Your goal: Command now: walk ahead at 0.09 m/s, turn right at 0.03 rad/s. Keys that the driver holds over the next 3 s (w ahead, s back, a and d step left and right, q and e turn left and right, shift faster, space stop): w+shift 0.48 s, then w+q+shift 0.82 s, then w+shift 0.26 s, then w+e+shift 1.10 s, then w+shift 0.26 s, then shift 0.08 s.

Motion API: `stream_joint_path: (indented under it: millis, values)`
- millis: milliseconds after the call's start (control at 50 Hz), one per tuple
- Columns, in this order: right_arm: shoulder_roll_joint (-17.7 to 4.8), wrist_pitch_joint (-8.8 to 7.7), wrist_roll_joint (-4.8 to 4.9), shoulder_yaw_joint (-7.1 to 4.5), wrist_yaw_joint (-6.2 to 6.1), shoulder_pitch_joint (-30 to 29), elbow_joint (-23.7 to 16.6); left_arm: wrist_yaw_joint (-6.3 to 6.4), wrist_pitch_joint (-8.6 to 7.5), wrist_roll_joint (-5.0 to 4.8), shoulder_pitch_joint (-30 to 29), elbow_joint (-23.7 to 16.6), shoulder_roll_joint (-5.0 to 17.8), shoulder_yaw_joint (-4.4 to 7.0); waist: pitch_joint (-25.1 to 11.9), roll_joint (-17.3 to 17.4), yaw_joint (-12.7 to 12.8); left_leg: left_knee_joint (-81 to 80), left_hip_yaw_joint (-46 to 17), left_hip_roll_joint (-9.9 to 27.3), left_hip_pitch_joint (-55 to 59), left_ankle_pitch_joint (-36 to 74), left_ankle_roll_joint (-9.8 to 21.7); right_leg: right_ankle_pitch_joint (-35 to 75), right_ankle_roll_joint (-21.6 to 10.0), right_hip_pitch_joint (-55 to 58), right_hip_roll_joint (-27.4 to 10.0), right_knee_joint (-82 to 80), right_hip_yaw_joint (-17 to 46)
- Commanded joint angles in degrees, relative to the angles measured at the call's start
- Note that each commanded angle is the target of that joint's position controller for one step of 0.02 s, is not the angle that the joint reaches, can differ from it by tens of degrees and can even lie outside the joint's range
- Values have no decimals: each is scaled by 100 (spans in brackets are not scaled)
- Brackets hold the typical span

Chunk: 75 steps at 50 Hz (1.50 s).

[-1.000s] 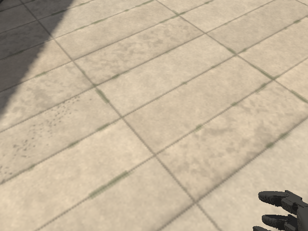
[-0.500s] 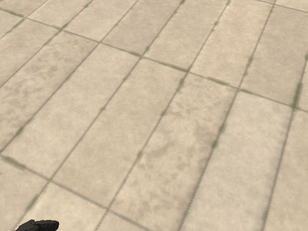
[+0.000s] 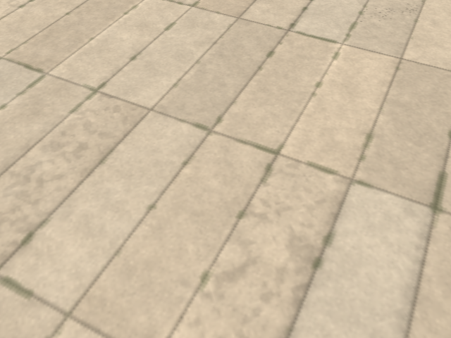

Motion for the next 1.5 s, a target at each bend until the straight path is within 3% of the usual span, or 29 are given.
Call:
stream_joint_path:
  millis: [20, 80, 140, 200, 240, 260, 320, 380, 540, 580, 620, 640, 660, 680, 700, 740, 800, 980, 1020, 1080, 1100, 1120, 1140, 1160, 1200, 1260, 1340, 1400, 1500]
  values:
    - [-557, -24, 12, -115, -42, 58, -102, 42, -75, -18, 99, -225, 594, 187, -667, -40, -13, -305, -185, 172, 391, 41, 149, 433, -254, 113, -276, -566, 309]
    - [-784, -112, 187, -213, -26, -164, -204, 38, -119, -149, 507, -161, 965, 332, 394, -255, 169, -32, -315, 144, -917, -2545, 418, -3181, -743, -455, -643, -1183, 1128]
    - [-540, -526, 268, -184, 67, -423, -348, 40, -381, -252, 650, -45, 1182, 436, 515, -930, 152, 571, -172, 144, -1349, -750, 621, -2775, -1240, 118, -1636, -2115, 2587]
    - [-571, -664, 321, -237, 152, 705, 77, -8, -419, -253, -88, -349, 884, 343, 144, -725, -493, -186, -124, 156, 578, -547, 848, -1979, -855, -949, -1117, -1536, 1613]
    - [-1387, -669, 234, -518, 124, 2288, 546, -37, -581, -271, -767, -850, 247, 160, -27, 1231, -1021, -1565, -2849, 1551, 2774, -2417, 1446, -398, -40, -3295, 48, 1533, -266]
    - [-1262, -679, 164, -489, 143, 2353, 460, -11, -720, -360, -789, -905, 561, 223, 146, 1125, -1067, -1864, -4013, 2132, 3184, -2592, 1780, -842, -54, -4412, -33, 2728, 27]
    - [-794, -645, 62, -311, 148, 1926, 163, -96, -841, -329, -522, -854, 494, 186, 150, 374, -595, -1773, -3091, 1913, 3108, -1903, 1511, -40, -281, -5207, -606, 3905, 145]
    - [-413, -527, 60, -134, 114, 1781, 106, -259, -762, -260, -574, -929, 322, 140, 493, 500, -294, -2111, -2073, 1415, 2022, -971, 1277, 561, -158, -4802, -839, 3532, -27]
    - [-862, -546, 247, -173, -102, 2218, 124, -456, -859, -308, -1986, -1550, 303, 47, 937, 477, -327, -2871, -711, 1251, 1044, 1763, 1053, 2139, -105, -2285, -288, 397, -540]
    - [-1069, -494, 157, -231, -98, 2300, 142, -413, -861, -317, -1655, -1557, 622, 187, 387, 850, 28, -1976, -757, 1405, 1611, 4236, 915, 1697, -207, -1416, 11, 214, -524]
    - [-1269, -383, -30, -284, -83, 2090, 128, -233, -732, -423, 228, -1129, 1119, 455, -793, 1215, 1188, 290, -592, 1252, 1095, 5771, 675, 963, -388, 1023, 170, 442, -582]
    - [-962, -407, -152, -204, -80, 1937, -104, -102, -611, -391, 1599, -782, 1396, 568, -1696, 892, 1747, 2188, -692, 1011, -595, 4168, 523, 167, -505, 3292, -824, 976, 390]
    - [285, -559, 40, 51, -34, 2902, -326, -155, -664, -115, 1852, -541, 1936, 654, -3084, -1534, 864, 4456, -934, -24, -2255, -944, 378, -3039, -1241, 4841, -2415, -226, 3579]
    - [-362, -681, 421, -103, -10, 2383, -393, -146, -684, -94, 1935, -511, 1408, 554, -2953, -1824, 1103, 5207, -1344, 60, -2666, -1050, 483, -3958, -1084, 4312, -2408, -1600, 4730]
    - [-638, -666, 591, -233, -48, 1532, -690, -119, -711, -146, 1460, -389, 1116, 476, -1567, -1561, 1036, 5598, -1035, 267, -3380, -681, 474, -3297, -853, 3470, -2342, -1754, 3949]
    - [-447, -574, 350, -233, -73, 1063, -819, -154, -760, -52, 812, -162, 745, 409, -554, -488, 571, 5238, -848, 776, -2984, -20, 495, -1256, -785, 1583, -2061, -1713, 2232]
    - [-50, -129, 414, -270, 6, 1393, -852, -172, -826, -75, -27, 101, 258, 343, 52, -755, -130, 4809, -900, 1171, -2323, -222, 414, -320, -686, 147, -1854, -2194, 654]
    - [-380, -83, 255, -300, 291, -151, -1525, -3, -827, -69, 79, 255, 1183, 551, 899, 356, -23, 2201, 88, 910, -2495, 2259, 548, 1561, -483, 660, -1405, -2756, -1834]
    - [-559, -125, 292, -373, 370, -221, -1638, -3, -719, -98, 138, 246, 1531, 622, 708, 154, -93, 1765, 598, 518, -2064, 2010, 707, 4080, -412, 1391, -1472, -2224, -2010]
    - [-1307, 25, 426, -738, 324, 1495, -1400, -15, -460, -233, -63, 112, 1912, 726, -376, -593, -1126, 1972, 1026, -231, 34, 464, 1062, 7769, -417, 1669, -1653, 552, -1966]
    - [-1747, 85, 425, -995, 240, 2854, -1020, -32, -476, -263, -299, 47, 1754, 670, -933, -356, -1779, 1484, 636, -375, 2051, 528, 1324, 7035, -294, 586, -1427, 2498, -1829]
    - [-1867, 121, 455, -969, 191, 2764, -756, -96, -626, -118, -208, 18, 563, 330, -111, 1521, -1232, 1107, -582, 13, 2355, 291, 1600, -175, -28, -1214, -221, 5130, -1538]
    - [-1882, -84, 242, -805, 234, 2117, -1193, -135, -940, -253, 329, -607, 11, 124, -1073, 2812, -127, -505, -4372, 1021, 3425, -1275, 2879, -1853, 41, -3329, 637, 6672, -208]
    - [-1326, -254, 172, -715, 290, 2033, -1424, -165, -1182, -317, -360, -750, 792, 195, -1278, 1479, -551, -1610, -5470, 1415, 3355, -2465, 2576, -1068, -295, -3637, 256, 6233, 582]
    - [-1074, -502, 113, -651, 354, 1766, -1388, -103, -1225, -334, -850, -810, 827, 228, -417, -369, -147, -1770, -5055, 1299, 1798, -2311, 2113, -286, -431, -3174, -157, 5052, 606]
    - [-951, -554, 144, -585, 198, 1043, -1581, -87, -968, -106, -507, -658, 818, 304, -13, -361, 337, -1642, -3625, 624, 281, -1029, 1998, 34, -84, -2221, -453, 3840, 735]
    - [-619, -474, 256, -482, -100, 1352, -1397, -69, -851, 4, -1633, -986, 420, 185, 534, -159, -105, -1748, -2227, 85, -491, 451, 1714, 1410, 373, -1968, -377, 1575, 121]
    - [-589, -426, 217, -485, -114, 1678, -1170, -168, -895, -51, -2153, -1174, 153, 129, 498, 299, -573, -1809, -1836, 48, -836, 422, 1385, 2933, 420, -1119, -176, 351, -254]
    - [-613, -359, 250, -547, -133, 2061, -748, -238, -998, -258, -2270, -1326, 679, 386, 473, 683, -598, -1265, -2071, 650, 1171, 2024, 1206, 2463, 85, -1546, -127, -522, -169]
